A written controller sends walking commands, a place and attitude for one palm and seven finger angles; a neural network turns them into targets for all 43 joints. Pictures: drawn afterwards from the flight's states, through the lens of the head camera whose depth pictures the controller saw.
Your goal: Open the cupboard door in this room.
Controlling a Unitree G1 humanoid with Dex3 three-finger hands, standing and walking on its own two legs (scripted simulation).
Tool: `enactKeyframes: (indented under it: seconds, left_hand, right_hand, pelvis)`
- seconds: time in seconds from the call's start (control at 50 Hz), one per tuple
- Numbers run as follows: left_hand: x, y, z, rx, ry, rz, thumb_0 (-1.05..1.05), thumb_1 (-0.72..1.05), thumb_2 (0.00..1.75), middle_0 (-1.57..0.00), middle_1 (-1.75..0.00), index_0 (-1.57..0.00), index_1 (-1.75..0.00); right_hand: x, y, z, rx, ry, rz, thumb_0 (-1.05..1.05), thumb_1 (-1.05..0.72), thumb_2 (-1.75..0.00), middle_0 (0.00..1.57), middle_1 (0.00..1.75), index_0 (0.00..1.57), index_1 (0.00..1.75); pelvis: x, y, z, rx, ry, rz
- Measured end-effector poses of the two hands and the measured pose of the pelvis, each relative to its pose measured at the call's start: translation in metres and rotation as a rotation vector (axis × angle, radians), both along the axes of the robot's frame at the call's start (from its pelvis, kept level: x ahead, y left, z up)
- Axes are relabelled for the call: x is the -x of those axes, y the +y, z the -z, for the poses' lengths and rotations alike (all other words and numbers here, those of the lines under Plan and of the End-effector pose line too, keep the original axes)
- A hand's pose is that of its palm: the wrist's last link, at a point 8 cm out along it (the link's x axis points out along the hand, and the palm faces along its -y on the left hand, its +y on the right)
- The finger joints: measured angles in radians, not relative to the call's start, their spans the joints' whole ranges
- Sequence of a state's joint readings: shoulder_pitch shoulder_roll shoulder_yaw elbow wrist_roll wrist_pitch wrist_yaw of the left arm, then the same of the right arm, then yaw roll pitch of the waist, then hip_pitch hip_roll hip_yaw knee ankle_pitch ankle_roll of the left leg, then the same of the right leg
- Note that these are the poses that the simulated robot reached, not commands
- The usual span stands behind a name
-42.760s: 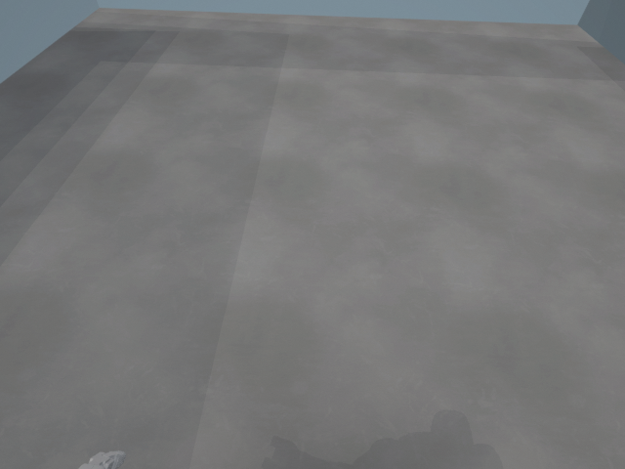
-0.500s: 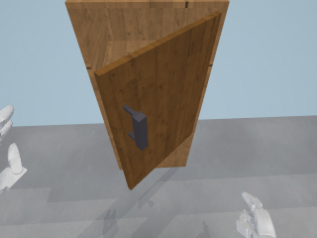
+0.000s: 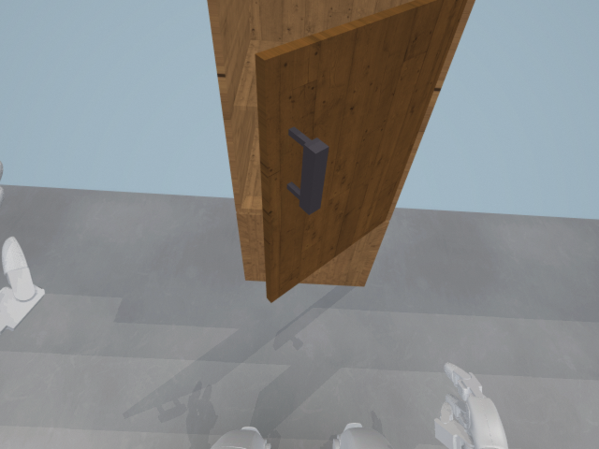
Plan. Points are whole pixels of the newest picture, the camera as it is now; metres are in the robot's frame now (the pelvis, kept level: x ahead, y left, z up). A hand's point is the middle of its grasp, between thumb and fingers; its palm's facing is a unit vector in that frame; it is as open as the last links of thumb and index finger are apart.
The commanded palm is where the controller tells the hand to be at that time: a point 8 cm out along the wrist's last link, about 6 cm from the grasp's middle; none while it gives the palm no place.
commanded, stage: step back with the hand held close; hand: left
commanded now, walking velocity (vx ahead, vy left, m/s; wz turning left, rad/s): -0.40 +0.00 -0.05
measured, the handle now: (303, 171) +0.47 +0.03 +0.10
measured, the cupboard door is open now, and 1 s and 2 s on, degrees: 42 42 42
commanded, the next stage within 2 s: stop stepping back and stand still in 0.12 s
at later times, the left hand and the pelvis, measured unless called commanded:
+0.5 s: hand (29, 405) +0.13 +0.22 +0.18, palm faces +0.28 -0.84 -0.46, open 7.4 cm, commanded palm +0.07 +0.27 +0.20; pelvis -0.11 -0.01 +0.01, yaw -7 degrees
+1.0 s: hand out of the picture +0.08 +0.23 +0.18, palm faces +0.34 -0.83 -0.44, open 7.4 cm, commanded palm +0.03 +0.28 +0.20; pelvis -0.15 +0.00 +0.01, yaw -7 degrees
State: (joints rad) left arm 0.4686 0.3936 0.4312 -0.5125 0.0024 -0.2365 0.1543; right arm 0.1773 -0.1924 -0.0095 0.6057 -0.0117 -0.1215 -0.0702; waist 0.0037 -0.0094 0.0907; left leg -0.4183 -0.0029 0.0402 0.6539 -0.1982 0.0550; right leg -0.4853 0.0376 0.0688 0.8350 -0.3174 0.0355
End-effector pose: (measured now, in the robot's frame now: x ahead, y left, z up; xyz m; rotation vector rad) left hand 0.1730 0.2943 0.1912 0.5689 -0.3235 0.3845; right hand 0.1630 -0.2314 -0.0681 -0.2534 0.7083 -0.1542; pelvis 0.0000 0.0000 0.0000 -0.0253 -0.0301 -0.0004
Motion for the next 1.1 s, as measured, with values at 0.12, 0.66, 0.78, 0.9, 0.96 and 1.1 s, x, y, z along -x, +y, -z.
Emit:
enactKeyframes:
  seconds: [0.12, 0.66, 0.78, 0.9, 0.96, 1.1]
  left_hand:
    - [0.021, 0.000, -0.015, 0.024, -0.002, 0.012, 0.01, 0.89, 0.90, -0.21, -0.30, -0.21, -0.30]
    - [0.115, -0.040, -0.008, 0.018, 0.073, 0.126, 0.01, 0.89, 0.90, -0.22, -0.30, -0.21, -0.30]
    - [0.143, -0.040, -0.011, 0.024, 0.070, 0.108, 0.01, 0.89, 0.90, -0.22, -0.30, -0.21, -0.30]
    - [0.136, -0.026, -0.001, 0.077, 0.039, 0.061, 0.01, 0.89, 0.90, -0.22, -0.30, -0.21, -0.30]
    - [0.130, -0.020, -0.001, 0.072, 0.037, 0.074, 0.01, 0.89, 0.90, -0.22, -0.30, -0.21, -0.30]
    - [0.123, -0.025, -0.009, 0.000, 0.071, 0.115, 0.01, 0.89, 0.90, -0.21, -0.30, -0.21, -0.30]
  right_hand:
    - [0.033, 0.007, -0.016, -0.033, -0.014, 0.016, 0.01, -0.90, -0.90, 0.20, 0.30, 0.20, 0.30]
    - [0.211, -0.048, -0.012, 0.009, 0.008, 0.189, 0.01, -0.90, -0.90, 0.20, 0.30, 0.20, 0.30]
    - [0.225, -0.042, -0.004, -0.021, 0.068, 0.159, 0.01, -0.90, -0.90, 0.20, 0.30, 0.20, 0.30]
    - [0.221, -0.037, 0.000, 0.015, 0.059, 0.142, 0.01, -0.90, -0.90, 0.20, 0.30, 0.20, 0.30]
    - [0.212, -0.030, -0.001, 0.008, 0.038, 0.155, 0.01, -0.90, -0.90, 0.20, 0.30, 0.20, 0.30]
    - [0.193, -0.009, -0.006, -0.064, -0.035, 0.121, 0.01, -0.90, -0.90, 0.20, 0.30, 0.20, 0.30]
  pelvis:
    - [0.024, -0.002, -0.016, 0.031, 0.041, 0.052]
    - [0.141, -0.019, -0.016, -0.026, 0.021, 0.116]
    - [0.151, -0.020, -0.021, -0.042, 0.030, 0.135]
    - [0.149, -0.008, -0.015, -0.024, 0.028, 0.109]
    - [0.150, -0.002, -0.013, -0.035, 0.012, 0.119]
    - [0.154, -0.004, -0.013, -0.029, 0.013, 0.128]
